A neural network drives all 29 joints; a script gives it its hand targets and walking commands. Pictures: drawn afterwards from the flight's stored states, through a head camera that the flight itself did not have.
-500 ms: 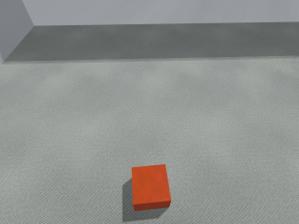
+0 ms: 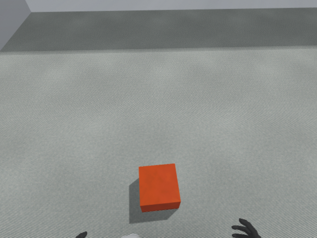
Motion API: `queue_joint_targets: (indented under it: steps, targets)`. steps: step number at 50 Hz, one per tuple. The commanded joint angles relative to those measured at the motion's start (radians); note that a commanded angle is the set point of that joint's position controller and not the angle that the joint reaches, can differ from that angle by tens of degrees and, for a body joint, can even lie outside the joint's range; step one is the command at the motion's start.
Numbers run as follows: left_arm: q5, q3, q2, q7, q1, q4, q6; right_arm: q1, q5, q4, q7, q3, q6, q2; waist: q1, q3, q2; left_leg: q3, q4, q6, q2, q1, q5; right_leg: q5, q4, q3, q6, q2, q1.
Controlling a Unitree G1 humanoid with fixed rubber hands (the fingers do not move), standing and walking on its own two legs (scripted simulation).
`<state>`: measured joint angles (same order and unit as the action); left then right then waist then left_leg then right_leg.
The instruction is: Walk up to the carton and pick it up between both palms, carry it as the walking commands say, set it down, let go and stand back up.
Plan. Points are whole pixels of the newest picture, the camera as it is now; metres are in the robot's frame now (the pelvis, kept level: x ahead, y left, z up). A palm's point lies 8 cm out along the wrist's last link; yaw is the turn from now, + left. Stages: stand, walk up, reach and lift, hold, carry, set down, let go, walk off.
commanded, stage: reach and lift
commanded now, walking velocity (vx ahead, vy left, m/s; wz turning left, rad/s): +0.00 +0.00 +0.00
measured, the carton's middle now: (158, 187) +0.45 +0.02 -0.68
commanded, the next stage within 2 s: none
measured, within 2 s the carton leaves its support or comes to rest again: neither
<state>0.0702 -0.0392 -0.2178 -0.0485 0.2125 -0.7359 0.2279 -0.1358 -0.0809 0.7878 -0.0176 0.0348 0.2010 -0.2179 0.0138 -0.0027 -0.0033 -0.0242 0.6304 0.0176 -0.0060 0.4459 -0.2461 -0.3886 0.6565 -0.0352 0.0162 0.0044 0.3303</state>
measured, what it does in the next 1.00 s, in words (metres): lowers itself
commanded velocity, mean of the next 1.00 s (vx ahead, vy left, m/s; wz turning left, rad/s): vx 0.00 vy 0.00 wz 0.00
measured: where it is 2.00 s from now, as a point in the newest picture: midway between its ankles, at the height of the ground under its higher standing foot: outside the picture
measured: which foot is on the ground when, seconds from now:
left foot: down 0.00-1.00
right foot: down 0.00-1.00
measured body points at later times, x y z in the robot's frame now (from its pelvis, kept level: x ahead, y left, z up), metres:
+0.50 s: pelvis -0.04 +0.00 -0.04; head +0.10 -0.01 +0.39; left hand +0.16 +0.23 -0.16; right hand +0.19 -0.21 -0.16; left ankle +0.04 +0.12 -0.72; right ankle -0.03 -0.11 -0.72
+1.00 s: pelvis -0.08 +0.00 -0.08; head +0.13 +0.02 +0.32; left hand +0.30 +0.23 -0.18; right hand +0.32 -0.18 -0.18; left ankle +0.04 +0.12 -0.72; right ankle -0.03 -0.11 -0.72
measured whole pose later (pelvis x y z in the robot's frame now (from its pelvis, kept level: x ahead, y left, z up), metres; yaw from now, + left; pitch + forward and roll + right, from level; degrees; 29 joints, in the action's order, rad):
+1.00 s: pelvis -0.08 +0.00 -0.08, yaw -1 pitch +22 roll -1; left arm 0.01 0.19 -0.20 -0.03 -0.65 -0.69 0.43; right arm 0.70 -0.02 0.74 -0.02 -0.15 0.42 -0.19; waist 0.04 0.10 -0.01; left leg -0.01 1.04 0.01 -0.03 1.16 -0.26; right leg -0.44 1.12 -0.05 0.02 -0.01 1.06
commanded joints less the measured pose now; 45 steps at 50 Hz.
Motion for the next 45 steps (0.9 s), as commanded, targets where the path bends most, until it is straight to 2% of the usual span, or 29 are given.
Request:
queue_joint_targets:
  steps: [1,2,3,4,5,7,9,12,15,19,23,28,32,39,45]
  targets:
    - [0.007,0.043,-0.046,0.014,-0.140,0.141,0.362,0.124,0.037,-0.156,-0.007,-0.017,0.349,-0.049,-0.002,0.010,-0.087,-0.024,0.053,0.031,-0.005,-0.277,-0.021,-0.147,-0.190,0.048,0.083,0.081,0.537]
    - [0.009,0.038,-0.010,0.015,-0.043,0.117,0.443,0.077,0.054,-0.175,0.000,-0.025,0.426,-0.068,0.002,-0.031,-0.067,0.014,0.037,0.028,-0.016,-0.242,0.040,-0.038,-0.169,0.075,0.095,0.056,0.483]
    - [0.005,0.027,0.027,0.014,0.030,0.139,0.504,0.025,0.046,-0.200,0.010,-0.022,0.482,-0.084,-0.010,-0.137,-0.027,0.048,0.033,0.032,-0.016,-0.242,0.191,0.132,-0.133,0.083,0.102,0.016,0.382]
    - [-0.006,0.041,0.032,0.021,0.069,0.163,0.526,-0.016,0.050,-0.220,0.021,-0.028,0.513,-0.089,-0.004,-0.235,0.002,0.075,0.032,0.037,-0.003,-0.224,0.324,0.290,-0.103,0.094,0.097,-0.004,0.287]
    - [-0.028,0.079,0.013,0.027,0.076,0.197,0.511,-0.043,0.059,-0.224,0.029,-0.046,0.510,-0.073,0.020,-0.284,0.024,0.083,0.013,0.030,0.010,-0.223,0.412,0.396,-0.091,0.095,0.071,-0.011,0.210]
    - [-0.089,0.136,-0.019,0.027,0.041,0.279,0.453,-0.029,0.088,-0.251,0.056,-0.065,0.465,-0.069,0.059,-0.277,0.052,0.056,-0.025,0.016,0.024,-0.233,0.498,0.478,-0.095,0.098,0.041,-0.026,0.156]
    - [-0.135,0.162,-0.006,0.028,-0.053,0.342,0.376,0.081,0.123,-0.322,0.082,-0.081,0.392,-0.054,0.082,-0.201,0.053,0.030,0.005,0.015,0.035,-0.150,0.485,0.461,-0.056,0.091,0.031,-0.031,0.234]
    - [-0.116,0.161,0.037,0.047,-0.138,0.416,0.276,0.188,0.163,-0.444,0.105,-0.120,0.278,-0.058,0.058,-0.318,0.034,0.042,0.099,0.015,0.019,-0.156,0.536,0.436,0.044,0.070,0.019,-0.040,0.341]
    - [-0.074,0.152,0.033,0.053,-0.154,0.429,0.206,0.167,0.156,-0.431,0.096,-0.124,0.212,-0.047,0.039,-0.447,-0.040,0.045,0.166,0.010,0.019,-0.129,0.528,0.444,0.118,0.057,0.005,-0.037,0.390]
    - [-0.064,0.139,-0.008,0.070,-0.146,0.420,0.184,0.106,0.125,-0.420,0.062,-0.110,0.204,-0.013,0.019,-0.483,-0.092,0.029,0.200,0.019,0.027,-0.046,0.377,0.396,0.147,0.059,-0.007,-0.034,0.390]
    - [-0.059,0.148,-0.038,0.082,-0.246,0.431,0.214,0.193,0.118,-0.449,0.035,-0.137,0.231,-0.017,-0.002,-0.421,-0.064,0.020,0.214,0.021,0.025,0.048,0.170,0.206,0.151,0.056,-0.005,-0.031,0.434]
    - [-0.062,0.181,-0.079,0.082,-0.424,0.418,0.259,0.409,0.072,-0.469,0.023,-0.110,0.277,0.009,0.021,-0.330,-0.005,0.014,0.226,0.014,0.013,0.136,-0.064,-0.066,0.139,0.048,0.000,-0.015,0.489]
    - [-0.063,0.190,-0.103,0.072,-0.587,0.358,0.295,0.584,0.052,-0.425,0.014,-0.105,0.314,-0.004,0.032,-0.310,0.023,0.008,0.248,0.001,0.010,0.156,-0.162,-0.204,0.137,0.039,0.010,-0.008,0.526]
    - [-0.056,0.208,-0.118,0.057,-0.844,0.232,0.282,0.832,0.056,-0.262,-0.007,-0.157,0.302,-0.032,0.004,-0.382,0.023,0.018,0.285,-0.012,0.011,0.157,-0.141,-0.186,0.170,0.031,0.004,-0.009,0.581]
    - [-0.061,0.236,-0.083,0.024,-0.994,0.154,0.212,0.973,0.060,-0.143,-0.009,-0.195,0.229,-0.058,0.017,-0.525,0.030,0.032,0.316,-0.020,0.012,0.158,-0.031,-0.065,0.235,0.018,-0.013,-0.029,0.638]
